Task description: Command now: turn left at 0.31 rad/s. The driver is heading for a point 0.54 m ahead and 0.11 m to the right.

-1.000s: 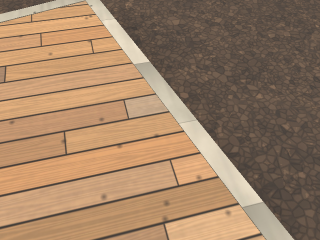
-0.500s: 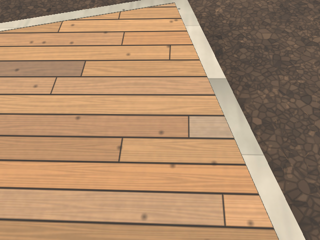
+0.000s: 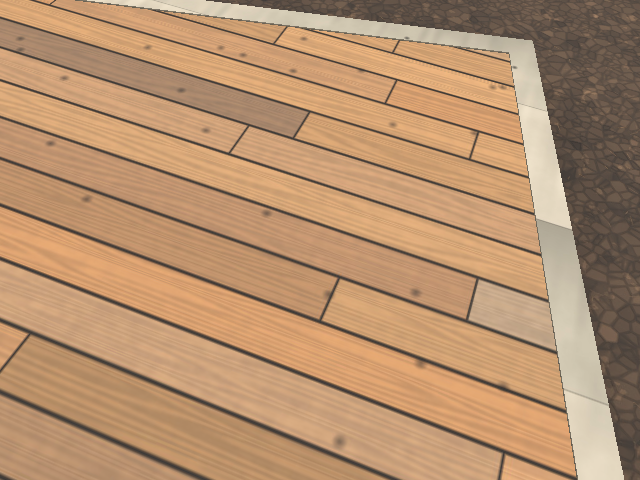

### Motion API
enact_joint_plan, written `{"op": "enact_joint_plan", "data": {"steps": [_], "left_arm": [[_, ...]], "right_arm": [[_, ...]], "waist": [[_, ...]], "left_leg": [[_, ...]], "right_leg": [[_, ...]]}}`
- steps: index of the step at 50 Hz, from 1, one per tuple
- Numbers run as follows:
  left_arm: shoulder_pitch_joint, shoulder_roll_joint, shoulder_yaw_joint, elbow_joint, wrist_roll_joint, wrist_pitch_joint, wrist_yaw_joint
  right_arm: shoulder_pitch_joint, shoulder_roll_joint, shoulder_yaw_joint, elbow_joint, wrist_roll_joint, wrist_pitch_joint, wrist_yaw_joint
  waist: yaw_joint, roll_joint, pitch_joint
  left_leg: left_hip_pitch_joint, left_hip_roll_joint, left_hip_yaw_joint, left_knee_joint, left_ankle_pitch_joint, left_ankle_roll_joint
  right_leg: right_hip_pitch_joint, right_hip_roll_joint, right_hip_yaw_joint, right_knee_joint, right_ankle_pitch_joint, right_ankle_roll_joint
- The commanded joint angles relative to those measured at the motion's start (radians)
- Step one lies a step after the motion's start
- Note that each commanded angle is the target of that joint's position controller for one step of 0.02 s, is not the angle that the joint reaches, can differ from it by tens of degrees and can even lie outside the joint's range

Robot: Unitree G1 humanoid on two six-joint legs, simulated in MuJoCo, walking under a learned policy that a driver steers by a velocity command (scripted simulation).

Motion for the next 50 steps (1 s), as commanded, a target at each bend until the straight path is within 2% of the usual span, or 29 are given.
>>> {"op": "enact_joint_plan", "data": {"steps": [1,5,6,8,9,10,11,12,14,19,22,23,24,25,26,27,28,30,35,38,40,41,42,43,44,45,46,47,50], "left_arm": [[-0.011,0.05,0.006,-0.06,-0.003,-0.005,0.001],[-0.001,0.016,-0.014,-0.036,-0.013,-0.003,-0.001],[0.007,0.018,-0.014,-0.029,-0.018,-0.005,0.0],[0.042,0.024,-0.016,-0.017,-0.015,-0.019,0.003],[0.038,0.053,-0.013,-0.02,-0.005,-0.034,0.006],[0.048,0.118,-0.006,-0.033,0.01,-0.05,0.008],[0.002,0.182,0.014,-0.026,-0.014,-0.051,-0.002],[0.003,0.147,0.011,-0.028,-0.017,-0.052,-0.012],[-0.004,0.129,0.011,-0.033,-0.01,-0.047,-0.016],[0.014,0.146,0.039,-0.024,-0.012,-0.026,-0.008],[-0.065,0.135,0.046,-0.046,-0.021,-0.009,-0.014],[-0.069,0.108,0.04,-0.06,-0.023,-0.01,-0.015],[-0.052,0.042,0.023,-0.086,-0.029,-0.016,-0.019],[-0.03,0.067,0.029,-0.086,-0.006,-0.014,-0.011],[-0.023,0.116,0.042,-0.071,0.01,-0.011,-0.011],[-0.009,0.117,0.048,-0.048,0.006,-0.007,-0.016],[0.015,0.109,0.048,-0.033,0.003,-0.001,-0.023],[0.013,0.088,0.039,-0.032,0.0,0.006,-0.041],[-0.075,0.053,0.015,-0.075,-0.01,0.014,-0.052],[-0.068,0.049,0.006,-0.076,-0.018,0.014,-0.039],[-0.034,0.037,0.0,-0.063,-0.019,0.006,-0.03],[-0.005,0.028,-0.006,-0.049,-0.012,-0.005,-0.024],[0.001,0.06,-0.004,-0.045,0.005,-0.019,-0.016],[0.031,0.131,-0.001,-0.059,0.02,-0.034,-0.01],[0.011,0.159,0.006,-0.046,0.004,-0.042,-0.002],[-0.021,0.08,-0.017,-0.046,0.001,-0.05,-0.002],[-0.075,0.022,-0.041,-0.044,0.002,-0.055,0.001],[-0.112,0.01,-0.048,-0.041,0.012,-0.055,0.007],[-0.077,0.071,-0.03,-0.015,0.001,-0.057,0.023]], "right_arm": [[0.028,-0.113,-0.024,-0.046,-0.007,-0.017,-0.009],[0.003,-0.073,0.007,-0.018,-0.027,-0.025,-0.015],[-0.001,-0.084,0.008,-0.008,-0.028,-0.026,-0.017],[-0.027,-0.122,0.0,0.004,-0.012,-0.023,-0.025],[-0.017,-0.12,0.0,0.004,-0.011,-0.027,-0.03],[-0.002,-0.1,0.002,-0.011,-0.013,-0.028,-0.032],[0.006,-0.076,0.005,-0.012,-0.007,-0.022,-0.031],[-0.01,-0.087,0.007,-0.003,-0.017,-0.017,-0.036],[-0.033,-0.084,0.001,0.0,-0.008,-0.018,-0.031],[-0.045,-0.049,0.005,-0.023,0.005,-0.028,-0.028],[0.039,-0.045,0.007,-0.006,0.002,-0.039,-0.039],[0.062,-0.091,-0.004,-0.004,-0.009,-0.043,-0.047],[0.061,-0.193,-0.025,-0.018,-0.027,-0.041,-0.053],[0.017,-0.234,-0.037,-0.029,-0.03,-0.033,-0.047],[0.024,-0.172,-0.021,-0.039,-0.031,-0.034,-0.038],[-0.016,-0.116,-0.004,-0.044,-0.022,-0.036,-0.037],[-0.056,-0.099,0.002,-0.053,-0.021,-0.037,-0.038],[-0.047,-0.113,-0.001,-0.049,-0.022,-0.042,-0.046],[0.049,-0.142,-0.014,-0.015,-0.017,-0.04,-0.036],[0.038,-0.157,-0.019,-0.004,-0.019,-0.037,-0.02],[0.025,-0.163,-0.021,0.008,-0.01,-0.03,-0.013],[0.014,-0.159,-0.02,0.014,-0.001,-0.026,-0.013],[0.04,-0.135,-0.013,0.019,-0.003,-0.027,-0.014],[0.068,-0.054,0.008,-0.011,-0.017,-0.025,-0.007],[0.009,-0.044,0.015,-0.018,-0.003,-0.004,-0.02],[0.018,-0.079,0.009,0.004,-0.001,0.01,-0.019],[0.028,-0.065,0.01,0.029,0.006,0.013,-0.01],[0.05,-0.069,0.007,0.055,0.009,0.012,-0.005],[0.071,-0.094,-0.007,0.086,-0.002,0.009,0.006]], "waist": [[-0.028,0.171,-0.107],[-0.031,0.175,-0.097],[-0.026,0.171,-0.088],[0.019,0.127,-0.069],[0.012,0.087,-0.075],[-0.011,-0.03,-0.093],[-0.05,-0.144,-0.046],[-0.025,-0.157,-0.036],[-0.01,-0.156,-0.036],[0.013,-0.113,-0.078],[-0.035,-0.104,-0.102],[-0.033,-0.048,-0.108],[-0.018,0.162,-0.102],[-0.012,0.289,-0.075],[-0.006,0.193,-0.06],[0.023,0.117,-0.043],[0.042,0.11,-0.034],[0.025,0.171,-0.049],[-0.041,0.197,-0.082],[-0.041,0.233,-0.088],[-0.014,0.22,-0.091],[0.014,0.195,-0.088],[0.01,0.129,-0.106],[-0.006,-0.106,-0.15],[0.023,-0.208,-0.088],[0.008,-0.1,-0.059],[-0.016,-0.084,-0.032],[-0.036,-0.086,-0.016],[-0.02,-0.094,-0.047]], "left_leg": [[0.191,0.259,-0.211,-0.089,0.39,0.163],[0.079,0.25,-0.166,-0.092,0.34,0.134],[0.058,0.252,-0.165,-0.082,0.331,0.127],[0.013,0.234,-0.146,-0.028,0.286,0.084],[-0.015,0.211,-0.142,-0.001,0.214,0.045],[-0.047,0.138,-0.079,0.111,0.115,0.007],[-0.067,0.02,0.021,0.102,-0.077,-0.026],[-0.05,0.02,0.05,0.137,-0.143,-0.039],[-0.069,-0.004,0.068,0.197,-0.196,-0.042],[-0.136,-0.002,0.056,0.225,-0.241,-0.063],[0.04,-0.005,0.071,-0.019,-0.082,-0.053],[0.129,0.073,-0.007,-0.108,-0.074,-0.034],[0.203,0.296,-0.251,-0.201,-0.081,0.043],[0.099,0.462,-0.372,-0.208,0.087,0.163],[0.052,0.477,-0.35,-0.184,0.231,0.217],[0.037,0.419,-0.247,-0.162,0.286,0.201],[0.039,0.354,-0.148,-0.144,0.318,0.161],[0.123,0.291,-0.045,-0.111,0.427,0.129],[0.201,0.326,-0.012,-0.071,0.449,0.145],[0.152,0.327,0.001,-0.039,0.476,0.141],[0.127,0.31,0.017,0.011,0.476,0.119],[0.083,0.29,0.04,0.05,0.425,0.082],[-0.008,0.264,0.061,0.096,0.297,0.023],[-0.17,0.18,0.13,0.274,-0.098,-0.042],[-0.167,0.097,0.111,0.316,-0.379,-0.063],[-0.138,0.12,0.062,0.366,-0.363,-0.07],[-0.114,0.119,0.044,0.349,-0.311,-0.072],[-0.088,0.112,0.046,0.329,-0.259,-0.077],[-0.093,0.066,0.059,0.38,-0.231,-0.087]], "right_leg": [[-0.049,-0.013,0.006,-0.088,-0.019,-0.004],[0.192,0.003,-0.013,-0.327,-0.037,-0.036],[0.238,0.014,-0.017,-0.384,-0.022,-0.043],[0.342,0.028,-0.021,-0.602,0.154,-0.061],[0.388,-0.021,0.058,-0.649,0.234,-0.071],[0.404,-0.161,0.236,-0.683,0.373,-0.098],[0.317,-0.239,0.341,-0.664,0.524,-0.192],[0.281,-0.262,0.39,-0.681,0.522,-0.231],[0.289,-0.217,0.375,-0.675,0.49,-0.23],[0.369,-0.172,0.391,-0.635,0.519,-0.23],[0.266,-0.102,0.365,-0.579,0.44,-0.166],[0.174,-0.053,0.337,-0.526,0.305,-0.118],[0.012,0.065,0.216,-0.355,0.069,-0.061],[-0.034,0.138,0.054,-0.14,-0.223,-0.05],[-0.02,0.081,0.083,0.025,-0.23,-0.053],[-0.008,0.067,0.093,0.092,-0.173,-0.053],[-0.004,0.059,0.079,0.122,-0.117,-0.046],[-0.036,0.059,0.044,0.088,-0.07,-0.02],[0.037,0.053,0.015,-0.126,-0.101,-0.011],[0.156,0.069,-0.032,-0.279,-0.113,-0.036],[0.243,0.078,-0.057,-0.455,-0.014,-0.055],[0.331,0.076,-0.059,-0.633,0.137,-0.066],[0.453,0.011,0.038,-0.721,0.236,-0.078],[0.585,-0.259,0.342,-0.761,0.406,-0.116],[0.391,-0.354,0.39,-0.716,0.61,-0.259],[0.366,-0.316,0.328,-0.73,0.573,-0.284],[0.33,-0.267,0.255,-0.747,0.508,-0.257],[0.317,-0.214,0.191,-0.749,0.502,-0.219],[0.384,-0.188,0.099,-0.678,0.697,-0.214]]}}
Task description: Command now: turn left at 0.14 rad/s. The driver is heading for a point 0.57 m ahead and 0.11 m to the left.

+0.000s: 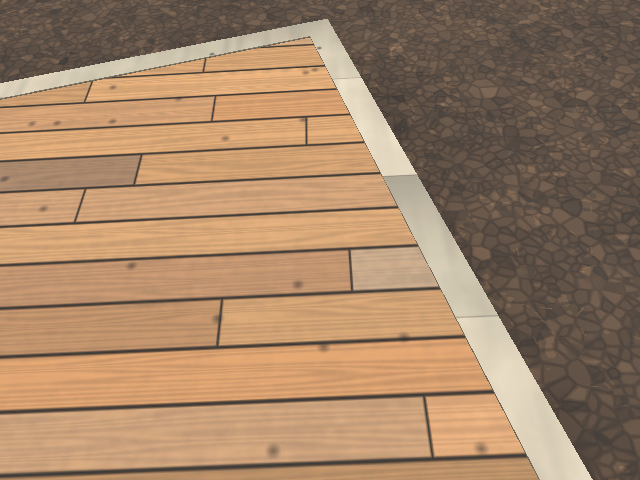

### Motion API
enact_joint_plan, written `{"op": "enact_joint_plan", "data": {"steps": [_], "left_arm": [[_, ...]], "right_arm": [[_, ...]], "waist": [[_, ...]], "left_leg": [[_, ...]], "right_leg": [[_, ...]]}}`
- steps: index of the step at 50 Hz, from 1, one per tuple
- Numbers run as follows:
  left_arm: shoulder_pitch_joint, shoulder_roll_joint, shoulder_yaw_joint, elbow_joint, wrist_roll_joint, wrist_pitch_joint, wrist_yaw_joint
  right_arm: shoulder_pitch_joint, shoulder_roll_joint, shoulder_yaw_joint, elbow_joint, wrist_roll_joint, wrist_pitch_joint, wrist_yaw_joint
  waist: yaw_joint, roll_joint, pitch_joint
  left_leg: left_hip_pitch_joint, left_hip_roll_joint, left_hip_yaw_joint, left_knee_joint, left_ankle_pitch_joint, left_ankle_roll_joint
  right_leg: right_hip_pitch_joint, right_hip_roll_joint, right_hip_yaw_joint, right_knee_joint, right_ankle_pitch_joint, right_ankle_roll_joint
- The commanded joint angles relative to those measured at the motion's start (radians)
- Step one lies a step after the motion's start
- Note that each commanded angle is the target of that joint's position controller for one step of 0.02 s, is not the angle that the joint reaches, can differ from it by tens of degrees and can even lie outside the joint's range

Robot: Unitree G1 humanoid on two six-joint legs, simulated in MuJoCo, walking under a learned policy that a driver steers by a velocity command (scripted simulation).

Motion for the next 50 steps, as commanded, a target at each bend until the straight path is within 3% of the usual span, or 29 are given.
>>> {"op": "enact_joint_plan", "data": {"steps": [1,2,4,6,11,13,15,16,17,18,19,20,21,23,24,26,30,35,37,39,40,41,42,43,44,45,46,47,50], "left_arm": [[0.005,0.187,0.05,-0.033,-0.009,-0.012,0.017],[0.013,0.193,0.055,-0.029,-0.011,-0.008,0.018],[0.065,0.209,0.069,-0.015,-0.001,0.001,0.014],[0.091,0.214,0.079,-0.004,0.005,0.001,0.01],[0.077,0.224,0.099,0.004,0.011,-0.036,-0.006],[0.043,0.238,0.107,-0.001,0.009,-0.044,-0.014],[0.009,0.237,0.111,-0.003,-0.002,-0.04,-0.015],[0.007,0.2,0.098,-0.01,0.005,-0.039,-0.015],[-0.042,0.104,0.066,-0.066,0.012,-0.042,-0.026],[-0.095,0.131,0.069,-0.103,0.035,-0.045,-0.029],[-0.088,0.185,0.079,-0.094,0.024,-0.053,-0.039],[-0.046,0.204,0.083,-0.069,0.007,-0.066,-0.052],[-0.016,0.209,0.084,-0.049,0.009,-0.073,-0.056],[0.016,0.204,0.08,-0.022,0.035,-0.063,-0.057],[0.014,0.193,0.077,-0.025,0.035,-0.057,-0.057],[0.005,0.168,0.067,-0.021,0.028,-0.048,-0.059],[-0.133,0.148,0.053,-0.061,0.013,-0.045,-0.063],[-0.21,0.12,0.032,-0.09,0.0,-0.054,-0.068],[-0.136,0.143,0.039,-0.066,-0.001,-0.056,-0.058],[0.096,0.185,0.058,0.013,-0.006,-0.063,-0.045],[0.249,0.196,0.068,0.065,-0.004,-0.07,-0.038],[0.39,0.256,0.089,0.095,0.012,-0.068,-0.022],[0.36,0.343,0.112,0.095,0.023,-0.064,-0.021],[0.275,0.295,0.111,0.091,-0.025,-0.061,-0.033],[0.185,0.262,0.106,0.068,-0.025,-0.06,-0.034],[0.157,0.208,0.096,0.067,-0.017,-0.062,-0.036],[0.151,0.184,0.088,0.073,-0.015,-0.067,-0.033],[0.148,0.164,0.081,0.083,-0.015,-0.073,-0.028],[0.176,0.189,0.082,0.099,-0.018,-0.101,-0.027]], "right_arm": [[0.026,-0.103,-0.031,-0.027,0.002,-0.008,0.006],[0.017,-0.097,-0.032,-0.029,0.003,-0.007,0.006],[-0.023,-0.096,-0.032,-0.043,-0.008,-0.004,0.011],[-0.094,-0.102,-0.035,-0.077,-0.018,-0.004,0.028],[-0.1,-0.074,-0.031,-0.093,-0.01,-0.023,0.055],[-0.063,-0.077,-0.034,-0.087,-0.003,-0.032,0.062],[0.057,-0.076,-0.037,-0.041,-0.013,-0.046,0.062],[0.177,-0.114,-0.053,0.008,-0.021,-0.056,0.055],[0.284,-0.226,-0.081,0.015,-0.029,-0.068,0.042],[0.254,-0.256,-0.078,-0.009,-0.016,-0.076,0.035],[0.19,-0.214,-0.069,-0.017,-0.007,-0.074,0.027],[0.135,-0.18,-0.059,-0.03,-0.002,-0.078,0.021],[0.107,-0.171,-0.056,-0.037,0.0,-0.085,0.015],[0.106,-0.154,-0.048,-0.034,0.004,-0.103,0.01],[0.128,-0.157,-0.049,-0.022,0.009,-0.11,0.012],[0.162,-0.139,-0.044,0.003,0.013,-0.12,0.01],[0.222,-0.112,-0.028,0.045,0.001,-0.126,0.005],[0.228,-0.109,-0.014,0.091,-0.014,-0.137,-0.01],[0.195,-0.123,-0.014,0.096,-0.019,-0.143,-0.023],[0.162,-0.155,-0.022,0.094,-0.036,-0.134,-0.036],[0.133,-0.175,-0.028,0.089,-0.032,-0.127,-0.037],[0.124,-0.15,-0.018,0.063,-0.027,-0.132,-0.034],[0.221,-0.035,0.001,0.038,-0.011,-0.138,-0.01],[0.131,-0.11,-0.006,0.021,-0.031,-0.151,-0.007],[0.056,-0.131,-0.008,-0.009,-0.021,-0.166,0.001],[0.025,-0.135,-0.006,-0.016,-0.022,-0.174,0.003],[0.01,-0.122,-0.005,-0.021,-0.028,-0.166,0.004],[0.018,-0.107,-0.001,-0.031,-0.037,-0.148,0.007],[0.043,-0.057,0.013,-0.031,-0.036,-0.106,0.007]], "waist": [[0.028,-0.169,-0.058],[0.034,-0.165,-0.054],[0.073,-0.178,-0.044],[0.097,-0.195,0.016],[0.07,-0.147,0.016],[0.038,-0.157,0.009],[-0.031,-0.116,-0.007],[-0.073,-0.017,-0.039],[-0.122,0.27,-0.061],[-0.098,0.21,0.017],[-0.057,0.083,0.081],[-0.014,0.048,0.089],[0.006,0.037,0.076],[0.021,0.03,0.025],[0.024,0.021,0.01],[0.023,0.02,-0.001],[-0.024,0.038,0.043],[-0.028,0.039,0.081],[0.02,0.047,0.03],[0.121,0.063,-0.092],[0.196,0.05,-0.157],[0.244,-0.039,-0.244],[0.124,-0.29,-0.284],[0.125,-0.145,-0.249],[0.097,-0.101,-0.119],[0.075,-0.017,-0.06],[0.048,0.008,-0.018],[0.018,-0.001,-0.014],[-0.007,-0.024,-0.019]], "left_leg": [[-0.029,-0.025,-0.011,0.089,-0.007,-0.011],[-0.048,-0.023,-0.006,0.103,-0.018,-0.013],[-0.114,-0.013,0.018,0.123,-0.027,-0.005],[-0.206,0.004,0.021,0.114,-0.027,0.005],[-0.138,0.018,0.045,-0.017,-0.027,0.057],[-0.001,0.001,0.079,-0.122,0.005,0.088],[0.236,-0.049,0.123,-0.278,0.114,0.111],[0.398,-0.04,0.049,-0.337,0.039,0.133],[0.504,0.244,-0.423,-0.534,-0.3,0.221],[0.411,0.357,-0.743,-0.648,-0.385,0.312],[0.362,0.33,-0.632,-0.628,-0.323,0.314],[0.333,0.267,-0.528,-0.615,-0.187,0.281],[0.34,0.213,-0.441,-0.613,-0.023,0.254],[0.353,0.154,-0.335,-0.59,0.271,0.231],[0.359,0.146,-0.31,-0.573,0.391,0.232],[0.368,0.131,-0.234,-0.57,0.547,0.22],[0.372,0.113,-0.143,-0.586,0.716,0.18],[0.395,0.151,-0.05,-0.619,0.903,0.148],[0.425,0.165,-0.005,-0.523,1.227,0.121],[0.455,0.168,0.021,-0.241,1.423,0.097],[0.392,0.155,0.049,-0.023,1.351,0.089],[0.201,0.107,0.082,0.288,1.019,0.085],[-0.247,-0.128,0.057,0.694,0.01,0.026],[-0.348,-0.091,-0.089,0.743,0.012,0.06],[-0.376,-0.029,-0.098,0.692,0.107,0.067],[-0.343,0.007,-0.078,0.624,0.149,0.067],[-0.304,0.03,-0.073,0.571,0.152,0.057],[-0.256,0.044,-0.068,0.522,0.148,0.039],[-0.196,0.051,-0.01,0.391,0.145,-0.009]], "right_leg": [[0.053,-0.259,0.114,-0.076,0.581,-0.126],[0.059,-0.272,0.115,-0.073,0.551,-0.137],[0.077,-0.294,0.162,-0.149,0.115,-0.157],[0.087,-0.325,0.234,-0.241,-0.243,-0.171],[0.082,-0.347,0.18,-0.269,-0.257,-0.161],[-0.002,-0.331,0.114,-0.25,-0.241,-0.135],[-0.153,-0.277,0.009,-0.116,-0.289,-0.092],[-0.28,-0.215,-0.069,0.074,-0.319,-0.058],[-0.515,-0.078,-0.204,0.473,-0.351,0.011],[-0.682,-0.008,-0.027,0.61,-0.363,0.015],[-0.688,-0.085,0.043,0.647,-0.249,0.013],[-0.649,-0.106,0.044,0.628,-0.131,0.016],[-0.615,-0.117,0.04,0.6,-0.066,0.027],[-0.563,-0.111,0.021,0.597,0.013,0.055],[-0.562,-0.104,0.012,0.601,0.028,0.067],[-0.574,-0.107,-0.019,0.582,0.072,0.077],[-0.609,-0.103,-0.07,0.47,0.143,0.065],[-0.487,-0.052,-0.11,0.233,0.196,-0.014],[-0.353,0.012,-0.128,0.197,0.155,-0.059],[-0.152,0.073,-0.115,0.172,0.088,-0.09],[0.019,0.066,-0.093,0.097,0.12,-0.111],[0.237,-0.103,0.127,0.075,-0.021,-0.17],[0.48,-0.375,0.716,-0.002,-0.018,-0.369],[0.413,-0.354,0.823,-0.129,-0.083,-0.368],[0.268,-0.34,0.664,-0.154,-0.074,-0.344],[0.151,-0.305,0.567,-0.18,0.027,-0.314],[0.054,-0.261,0.489,-0.187,0.134,-0.287],[-0.015,-0.22,0.426,-0.201,0.207,-0.267],[-0.094,-0.189,0.263,-0.185,0.677,-0.253]]}}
